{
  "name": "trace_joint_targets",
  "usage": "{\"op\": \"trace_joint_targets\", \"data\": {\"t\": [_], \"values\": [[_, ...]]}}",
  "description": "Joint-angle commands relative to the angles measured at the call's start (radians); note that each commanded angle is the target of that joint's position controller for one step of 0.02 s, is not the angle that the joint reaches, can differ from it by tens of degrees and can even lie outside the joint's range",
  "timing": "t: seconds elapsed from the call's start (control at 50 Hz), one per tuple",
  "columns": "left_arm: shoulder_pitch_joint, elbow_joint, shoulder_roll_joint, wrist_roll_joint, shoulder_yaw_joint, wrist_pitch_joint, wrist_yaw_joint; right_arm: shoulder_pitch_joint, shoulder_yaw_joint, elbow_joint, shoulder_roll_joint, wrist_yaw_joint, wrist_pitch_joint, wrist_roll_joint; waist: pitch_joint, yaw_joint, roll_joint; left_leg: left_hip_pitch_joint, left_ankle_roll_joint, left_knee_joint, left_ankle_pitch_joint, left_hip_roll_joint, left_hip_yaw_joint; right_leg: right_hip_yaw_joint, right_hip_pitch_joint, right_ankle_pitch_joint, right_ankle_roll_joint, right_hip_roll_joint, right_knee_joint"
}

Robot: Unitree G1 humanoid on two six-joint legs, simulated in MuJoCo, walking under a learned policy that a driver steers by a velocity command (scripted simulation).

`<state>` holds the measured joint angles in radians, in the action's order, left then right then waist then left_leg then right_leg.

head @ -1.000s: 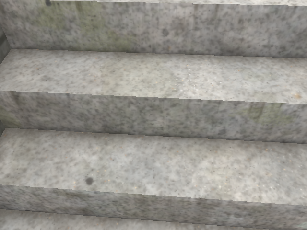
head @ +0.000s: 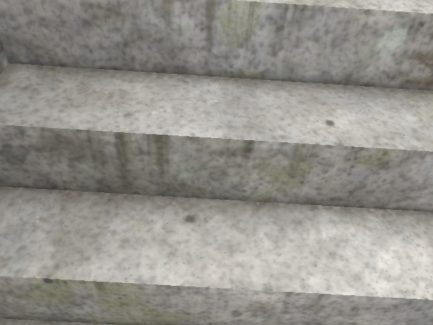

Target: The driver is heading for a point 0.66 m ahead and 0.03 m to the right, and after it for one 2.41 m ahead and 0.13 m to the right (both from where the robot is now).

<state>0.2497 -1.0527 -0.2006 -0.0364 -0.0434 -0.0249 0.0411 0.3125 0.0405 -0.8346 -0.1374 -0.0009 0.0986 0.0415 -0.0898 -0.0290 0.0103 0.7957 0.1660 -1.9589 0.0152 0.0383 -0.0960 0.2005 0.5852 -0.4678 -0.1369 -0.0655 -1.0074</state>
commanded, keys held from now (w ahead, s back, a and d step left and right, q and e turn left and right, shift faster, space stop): w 0.88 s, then no key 0.12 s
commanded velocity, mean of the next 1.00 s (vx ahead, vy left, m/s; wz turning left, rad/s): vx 0.49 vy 0.00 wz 0.00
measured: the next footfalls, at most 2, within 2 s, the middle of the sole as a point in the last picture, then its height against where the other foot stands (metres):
left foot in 0.34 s outside the picture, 0.20 m higher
right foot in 0.82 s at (240, 244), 0.20 m higher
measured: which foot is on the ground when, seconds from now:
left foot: up 0.00-0.32, down 0.34-0.86, up 0.88-1.00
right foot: down 0.00-0.36, up 0.38-0.80, down 0.82-1.00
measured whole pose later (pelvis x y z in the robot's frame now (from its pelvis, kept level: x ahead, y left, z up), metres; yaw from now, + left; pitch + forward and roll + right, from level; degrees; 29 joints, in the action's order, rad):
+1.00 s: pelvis +0.49 +0.01 +0.40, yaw +0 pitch +2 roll -2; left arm 0.27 -0.98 -0.19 -0.03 -0.06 -0.04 0.04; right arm 0.25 0.06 -0.73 -0.15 0.01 0.12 0.04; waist -0.09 -0.03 -0.02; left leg 0.85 0.15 -2.03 -0.04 0.06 -0.14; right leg 0.17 0.57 -0.47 -0.11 -0.04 -0.99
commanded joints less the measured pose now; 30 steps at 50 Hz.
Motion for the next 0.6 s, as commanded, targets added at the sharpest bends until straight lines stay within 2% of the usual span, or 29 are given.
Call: {"op": "trace_joint_targets", "data": {"t": [0.02, 0.06, 0.08, 0.1, 0.12, 0.14, 0.16, 0.18, 0.2, 0.22, 0.24, 0.26, 0.28, 0.3, 0.32, 0.34, 0.36, 0.38, 0.4, 0.42, 0.44, 0.46, 0.48, 0.5, 0.52, 0.54, 0.56, 0.58, 0.6], "values": [[0.026, -0.075, 0.129, 0.007, 0.032, -0.071, -0.031, 0.032, -0.066, 0.115, 0.151, 0.023, -0.010, -0.010, 0.197, -0.092, -0.068, 0.367, 0.020, -0.168, 0.034, -0.011, -0.067, -0.441, -0.022, -0.014, 0.000, 0.222, 0.607], [0.048, -0.073, 0.077, 0.021, 0.033, -0.097, -0.053, -0.046, -0.076, 0.130, 0.120, 0.035, -0.025, -0.031, 0.219, -0.080, -0.051, 0.406, 0.004, -0.085, 0.016, -0.004, -0.010, -0.349, -0.021, 0.094, 0.017, 0.201, 0.660], [0.115, -0.092, 0.049, 0.016, 0.035, -0.113, -0.058, -0.134, -0.082, 0.151, 0.132, 0.047, -0.034, -0.053, 0.198, -0.032, 0.016, 0.496, 0.006, -0.310, 0.068, 0.027, 0.063, -0.369, -0.081, 0.163, -0.015, 0.243, 0.723], [0.156, -0.097, 0.054, 0.028, 0.042, -0.125, -0.056, -0.155, -0.086, 0.163, 0.137, 0.053, -0.035, -0.055, 0.200, -0.031, 0.008, 0.552, 0.001, -0.330, 0.086, -0.008, 0.068, -0.360, -0.137, 0.151, -0.005, 0.245, 0.738], [0.210, -0.118, 0.044, 0.032, 0.042, -0.131, -0.056, -0.204, -0.088, 0.171, 0.137, 0.063, -0.037, -0.059, 0.194, -0.008, 0.031, 0.660, 0.000, -0.461, 0.147, 0.000, 0.059, -0.371, -0.217, 0.167, -0.017, 0.259, 0.744], [0.216, -0.103, 0.013, 0.029, 0.038, -0.132, -0.056, -0.263, -0.093, 0.217, 0.127, 0.059, -0.038, -0.051, 0.202, -0.014, 0.025, 0.693, 0.004, -0.407, 0.180, -0.029, 0.049, -0.349, -0.256, 0.122, -0.008, 0.265, 0.772], [0.212, -0.091, 0.010, 0.034, 0.036, -0.134, -0.053, -0.330, -0.092, 0.252, 0.105, 0.053, -0.036, -0.039, 0.202, -0.008, 0.009, 0.698, 0.000, -0.320, 0.186, -0.052, 0.073, -0.340, -0.273, 0.079, -0.004, 0.255, 0.794], [0.226, -0.081, 0.016, 0.037, 0.036, -0.132, -0.047, -0.408, -0.094, 0.281, 0.082, 0.040, -0.036, -0.034, 0.191, 0.012, 0.015, 0.658, -0.011, -0.146, 0.184, -0.084, 0.155, -0.314, -0.278, 0.041, -0.005, 0.240, 0.836], [0.274, -0.087, 0.019, 0.046, 0.032, -0.126, -0.034, -0.479, -0.097, 0.317, 0.083, 0.031, -0.044, -0.026, 0.174, 0.044, 0.019, 0.593, -0.010, -0.041, 0.167, -0.107, 0.196, -0.311, -0.290, 0.106, -0.009, 0.238, 0.889], [0.336, -0.115, 0.007, 0.040, 0.025, -0.120, -0.016, -0.519, -0.101, 0.338, 0.095, 0.023, -0.061, -0.020, 0.143, 0.069, 0.046, 0.585, -0.014, -0.016, 0.186, -0.115, 0.233, -0.303, -0.360, 0.187, -0.020, 0.231, 0.903], [0.366, -0.093, -0.030, 0.055, 0.008, -0.113, 0.009, -0.561, -0.119, 0.355, 0.115, 0.010, -0.068, -0.034, 0.117, 0.110, 0.077, 0.457, -0.012, 0.205, 0.297, -0.128, 0.291, -0.271, -0.398, 0.393, -0.048, 0.250, 1.047], [0.428, -0.118, -0.004, 0.054, 0.006, -0.097, 0.024, -0.551, -0.123, 0.335, 0.140, 0.008, -0.078, -0.035, 0.080, 0.134, 0.111, 0.383, 0.006, 0.262, 0.350, -0.124, 0.312, -0.235, -0.488, 0.569, -0.074, 0.253, 1.050], [0.336, -0.076, 0.015, 0.071, 0.016, -0.100, 0.029, -0.475, -0.128, 0.309, 0.128, 0.001, -0.072, -0.075, 0.042, 0.075, 0.120, 0.049, 0.017, 0.594, 0.414, -0.081, 0.386, -0.156, -0.365, 0.951, -0.078, 0.216, 1.026], [0.381, -0.050, -0.041, 0.082, 0.015, -0.118, 0.033, -0.420, -0.112, 0.268, 0.094, 0.012, -0.071, -0.083, -0.072, 0.061, 0.114, -0.163, 0.013, 0.647, 0.543, 0.017, 0.414, -0.148, -0.415, 1.621, -0.095, 0.266, 0.879], [0.390, -0.033, -0.112, 0.080, 0.004, -0.143, 0.019, -0.203, -0.092, 0.213, 0.061, 0.022, -0.081, -0.084, -0.243, -0.051, 0.191, -0.319, 0.034, 0.650, 0.509, 0.050, 0.377, -0.161, -0.537, 2.077, -0.120, 0.334, 0.665], [0.284, 0.019, -0.212, 0.095, -0.032, -0.169, -0.016, -0.024, -0.064, 0.175, -0.016, 0.033, -0.086, -0.062, -0.355, -0.166, 0.220, -0.463, 0.040, 0.824, 0.520, 0.047, 0.267, -0.155, -0.588, 2.103, -0.100, 0.348, 0.433], [0.246, 0.069, -0.202, 0.111, -0.046, -0.188, -0.057, 0.099, -0.011, 0.124, -0.144, 0.034, -0.088, -0.012, -0.431, -0.195, 0.110, -0.665, 0.084, 0.991, 0.637, -0.073, -0.085, -0.206, -0.357, 1.867, -0.064, 0.275, 0.145], [0.190, 0.121, -0.128, 0.087, -0.047, -0.180, -0.105, 0.176, 0.029, 0.069, -0.214, 0.067, -0.112, 0.019, -0.378, -0.213, -0.126, -0.736, 0.199, 1.453, 0.944, -0.289, -0.669, -0.209, -0.027, 1.057, -0.015, 0.084, -0.238], [0.120, 0.168, -0.067, 0.016, -0.056, -0.168, -0.122, 0.063, 0.056, 0.048, -0.240, 0.073, -0.129, 0.002, -0.311, -0.172, -0.183, -0.639, 0.215, 1.707, 1.161, -0.348, -0.972, -0.316, 0.153, 0.489, -0.006, -0.006, -0.770], [0.089, 0.251, 0.043, -0.032, -0.028, -0.158, -0.116, -0.087, 0.046, 0.022, -0.192, 0.056, -0.115, -0.016, -0.174, -0.051, -0.110, -0.483, 0.140, 1.692, 1.160, -0.353, -0.872, -0.369, 0.296, 0.475, 0.010, 0.027, -1.065], [0.004, 0.321, 0.126, -0.038, -0.007, -0.142, -0.094, -0.121, 0.027, -0.035, -0.101, 0.062, -0.083, -0.029, -0.017, 0.006, -0.030, -0.334, 0.086, 1.595, 1.011, -0.340, -0.699, -0.334, 0.383, 0.525, 0.000, 0.025, -1.173], [-0.015, 0.351, 0.175, -0.043, 0.019, -0.118, -0.074, -0.111, 0.002, -0.109, -0.007, 0.060, -0.052, -0.014, 0.087, 0.068, 0.067, -0.226, 0.023, 1.506, 0.797, -0.301, -0.459, -0.355, 0.438, 0.577, -0.023, 0.026, -1.189], [0.012, 0.363, 0.214, -0.034, 0.040, -0.104, -0.064, -0.113, -0.022, -0.163, 0.073, 0.049, -0.032, -0.013, 0.147, 0.123, 0.081, -0.151, -0.006, 1.497, 0.626, -0.255, -0.284, -0.348, 0.482, 0.535, -0.030, 0.038, -1.183], [0.033, 0.362, 0.269, -0.016, 0.061, -0.088, -0.057, -0.056, -0.014, -0.198, 0.048, 0.031, -0.021, -0.013, 0.155, 0.128, 0.087, -0.205, -0.014, 1.500, 0.453, -0.226, -0.177, -0.364, 0.546, 0.510, -0.038, 0.020, -1.203], [0.062, 0.357, 0.277, 0.001, 0.070, -0.072, -0.053, -0.030, -0.020, -0.217, 0.059, 0.018, -0.009, -0.019, 0.178, 0.134, 0.044, -0.233, -0.024, 1.518, 0.323, -0.209, -0.090, -0.359, 0.604, 0.468, -0.031, 0.025, -1.195], [0.024, 0.370, 0.262, 0.018, 0.076, -0.059, -0.047, -0.017, -0.029, -0.212, 0.045, 0.013, 0.010, -0.025, 0.201, 0.127, 0.003, -0.232, -0.028, 1.568, 0.272, -0.229, -0.040, -0.338, 0.649, 0.445, -0.020, 0.021, -1.169], [-0.029, 0.381, 0.259, 0.038, 0.079, -0.045, -0.028, 0.052, -0.032, -0.238, 0.033, 0.004, 0.026, -0.025, 0.185, 0.092, -0.046, -0.314, 0.001, 1.616, 0.198, -0.245, -0.053, -0.302, 0.747, 0.368, -0.032, -0.007, -1.387], [-0.043, 0.406, 0.247, 0.040, 0.081, -0.037, -0.013, 0.063, -0.032, -0.227, 0.009, 0.002, 0.036, -0.038, 0.183, 0.101, -0.038, -0.348, -0.014, 1.652, 0.199, -0.255, -0.056, -0.311, 0.796, 0.334, -0.028, 0.018, -1.415], [-0.090, 0.428, 0.253, 0.051, 0.087, -0.033, 0.001, 0.086, -0.033, -0.244, -0.005, 0.003, 0.045, -0.045, 0.197, 0.097, -0.073, -0.389, -0.008, 1.675, 0.193, -0.267, -0.056, -0.307, 0.886, 0.275, -0.031, 0.018, -1.536]]}}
